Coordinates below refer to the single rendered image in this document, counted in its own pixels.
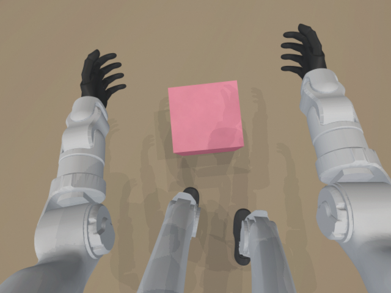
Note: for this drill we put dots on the robot left forearm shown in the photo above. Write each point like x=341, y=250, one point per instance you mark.
x=82, y=157

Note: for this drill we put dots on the robot right hand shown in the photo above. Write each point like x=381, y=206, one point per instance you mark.
x=311, y=50

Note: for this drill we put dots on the carton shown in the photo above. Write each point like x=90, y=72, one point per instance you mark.
x=205, y=118

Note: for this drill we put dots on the robot left upper arm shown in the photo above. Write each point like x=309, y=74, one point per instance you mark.
x=69, y=242

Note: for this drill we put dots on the robot left hand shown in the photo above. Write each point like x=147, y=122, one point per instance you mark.
x=92, y=83

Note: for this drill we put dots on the robot right forearm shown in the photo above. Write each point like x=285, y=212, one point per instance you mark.
x=341, y=149

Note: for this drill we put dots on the left robot shin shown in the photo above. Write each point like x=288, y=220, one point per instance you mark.
x=181, y=195

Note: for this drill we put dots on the right robot foot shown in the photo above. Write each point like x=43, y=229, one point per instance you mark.
x=240, y=215

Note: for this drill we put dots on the robot right upper arm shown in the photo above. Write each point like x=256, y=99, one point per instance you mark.
x=357, y=215

